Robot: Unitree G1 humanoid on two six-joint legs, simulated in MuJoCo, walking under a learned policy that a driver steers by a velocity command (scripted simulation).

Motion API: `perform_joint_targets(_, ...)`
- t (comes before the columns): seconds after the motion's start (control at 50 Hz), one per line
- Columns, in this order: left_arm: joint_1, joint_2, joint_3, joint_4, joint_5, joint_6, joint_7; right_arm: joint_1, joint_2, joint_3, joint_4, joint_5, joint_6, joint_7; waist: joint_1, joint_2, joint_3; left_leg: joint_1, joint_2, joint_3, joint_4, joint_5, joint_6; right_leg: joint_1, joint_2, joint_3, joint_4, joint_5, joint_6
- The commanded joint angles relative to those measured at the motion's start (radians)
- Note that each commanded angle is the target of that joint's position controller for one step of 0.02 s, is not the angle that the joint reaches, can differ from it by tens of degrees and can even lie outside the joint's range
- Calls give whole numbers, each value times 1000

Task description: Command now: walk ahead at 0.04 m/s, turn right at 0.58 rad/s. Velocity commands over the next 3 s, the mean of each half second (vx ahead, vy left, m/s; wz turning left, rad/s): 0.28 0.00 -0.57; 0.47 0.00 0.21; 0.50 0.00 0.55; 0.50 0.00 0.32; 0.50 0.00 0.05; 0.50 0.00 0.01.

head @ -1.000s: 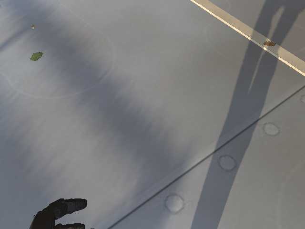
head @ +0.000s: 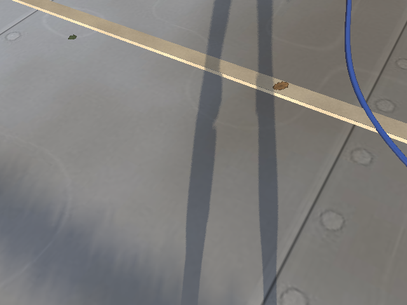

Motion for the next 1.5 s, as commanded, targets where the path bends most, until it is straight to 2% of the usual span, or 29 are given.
perform_joint_targets(0.02,133,297,71,-54,28,-17,22,-30,-56,-10,-104,-37,-2,3,24,-349,-117,-406,-104,-97,479,-449,-61,336,-362,558,-231,587,-322)
perform_joint_targets(0.04,143,247,60,-59,38,-42,12,-100,-99,-22,-111,-26,-4,0,75,-200,-164,-416,-100,-246,610,-429,-47,308,-331,523,-244,541,-339)
perform_joint_targets(0.08,94,194,48,-55,-2,-71,15,-66,-109,-32,-94,-4,-9,-2,26,-113,-155,-447,-61,-295,578,-231,-8,302,-224,419,-277,101,-224)
perform_joint_targets(0.1,73,161,36,-59,-19,-72,19,-71,-128,-39,-91,-10,-13,-4,24,-128,-132,-453,-53,-302,542,-166,-1,275,-211,426,-316,-101,-201)
perform_joint_targets(0.14,67,138,23,-68,-7,-77,30,-78,-120,-41,-96,-8,-30,6,13,-160,-98,-423,-71,-298,481,-58,4,232,-181,441,-379,-247,-195)
perform_joint_targets(0.34,148,183,37,-60,-14,-97,30,-148,-80,-19,-123,13,-98,47,57,-153,-53,-187,-141,-302,14,28,-7,146,-139,451,-345,-162,-195)
perform_joint_targets(0.44,114,103,9,-78,-11,-88,29,37,-117,-37,-79,13,-125,43,-48,-129,-89,179,-105,-313,-146,72,45,-11,-44,468,-166,-216,-122)
perform_joint_targets(0.46,108,19,-18,-87,0,-93,29,180,-158,-46,-49,-7,-127,37,-93,-21,-164,353,53,-462,-171,-23,97,-125,22,353,73,-272,-70)
perform_joint_targets(0.48,143,-12,-28,-132,-16,-111,30,263,-252,-64,-20,-32,-118,41,-62,234,-163,470,232,-855,-300,-330,239,-381,133,203,331,-353,-28)
perform_joint_targets(0.5,149,81,-11,-121,-31,-125,31,247,-206,-56,-23,-19,-120,50,-65,220,-84,433,274,-995,-343,-507,305,-510,74,221,499,-347,-17)
perform_joint_targets(0.52,124,126,1,-109,-27,-131,26,211,-137,-36,-37,-1,-118,51,-60,165,-9,392,229,-903,-337,-477,289,-554,41,223,560,-258,-17)
perform_joint_targets(0.58,63,97,-4,-112,8,-152,13,155,-93,-11,-63,-5,-101,47,-29,102,22,268,122,-705,-363,-194,250,-491,-40,141,484,-70,1)
perform_joint_targets(0.68,-67,6,-40,-160,9,-173,-1,196,-138,-22,-61,14,-84,28,-51,108,-5,127,19,-498,-363,159,231,-248,9,53,121,99,58)
perform_joint_targets(0.78,-114,57,-25,-181,-17,-180,-17,272,-151,-25,-54,31,-65,23,-45,125,-25,114,61,-553,-306,154,204,-48,46,71,-67,198,59)
perform_joint_targets(0.84,63,125,13,-140,-8,-182,0,261,-115,-14,-69,21,-64,21,70,100,-111,41,-9,-513,-92,247,135,280,14,83,-139,173,-4)
perform_joint_targets(0.86,235,194,32,-124,12,-179,14,240,-45,10,-103,-2,-69,24,149,-12,-252,-107,-77,-446,207,87,92,532,-177,261,-122,117,-72)
perform_joint_targets(0.88,309,265,46,-94,25,-163,7,355,25,31,-138,19,-85,19,100,-334,-382,-387,-172,-345,521,-326,50,741,-405,670,-219,-79,-206)
perform_joint_targets(0.9,295,178,27,-88,20,-161,2,341,-75,8,-119,41,-85,15,110,-255,-302,-492,-118,-390,673,-321,46,668,-388,743,-281,-230,-212)
perform_joint_targets(0.92,246,125,9,-89,11,-162,2,266,-114,-5,-132,42,-80,17,109,-185,-177,-532,-83,-383,713,-231,50,566,-351,592,-290,-191,-181)
perform_joint_targets(1.0,92,55,-10,-69,21,-169,-4,200,-55,-4,-156,25,-46,30,20,-143,-24,-419,-2,-355,627,-58,36,268,-234,264,-398,108,-147)
perform_joint_targets(1.24,151,176,34,24,-12,-157,13,-91,-34,17,-297,16,-34,89,64,-53,56,-357,-39,-239,131,212,74,340,-249,-92,-409,348,-97)
perform_joint_targets(1.28,159,207,42,31,-19,-143,15,-82,-63,3,-315,13,-30,93,39,-74,23,-285,-92,-186,107,113,113,395,-254,-126,-304,618,-78)
perform_joint_targets(1.32,151,223,43,28,-27,-124,21,119,-130,-40,-277,16,-22,85,-84,-82,-104,9,-189,-127,54,88,169,362,-218,-180,4,885,-42)
perform_joint_targets(1.34,172,190,27,19,-14,-127,27,293,-200,-76,-234,19,-12,68,-161,-40,-196,309,-179,-204,47,121,209,171,-182,-190,274,739,0)
perform_joint_targets(1.36,261,42,-19,-37,34,-143,18,292,-326,-95,-232,27,-12,53,-53,257,-261,640,93,-733,-16,23,367,-282,-13,-158,666,-190,71)
perform_joint_targets(1.38,207,84,-27,-60,7,-182,7,318,-290,-75,-280,19,-30,60,-97,200,-466,736,211,-1133,-205,-169,469,-409,68,109,835,-363,72)
perform_joint_targets(1.4,94,159,-8,-87,-34,-199,-1,299,-216,-55,-264,9,-45,66,-128,103,-342,672,186,-1010,-247,-144,404,-499,16,147,836,-264,53)
perform_joint_targets(1.44,64,140,-17,-83,-4,-211,11,182,-156,-36,-269,10,-56,62,-48,3,-159,380,105,-783,-240,36,340,-435,-60,134,672,-122,38)
perform_joint_targets(1.5,102,143,-7,-71,21,-179,12,102,-126,-25,-293,-8,-60,53,25,30,-114,159,53,-662,-290,252,338,-284,-87,133,546,-60,57)
Next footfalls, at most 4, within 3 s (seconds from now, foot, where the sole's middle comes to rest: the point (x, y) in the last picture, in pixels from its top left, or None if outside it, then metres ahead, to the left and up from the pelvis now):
0.46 left None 0.22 0.11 -0.77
0.86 right None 0.38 -0.21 -0.77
1.34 left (206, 240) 0.68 0.06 -0.77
1.84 right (238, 166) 1.00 -0.07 -0.77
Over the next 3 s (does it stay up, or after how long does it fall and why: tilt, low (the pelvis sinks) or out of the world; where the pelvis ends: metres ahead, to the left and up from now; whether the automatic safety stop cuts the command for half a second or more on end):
stays up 1.42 0.18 0.00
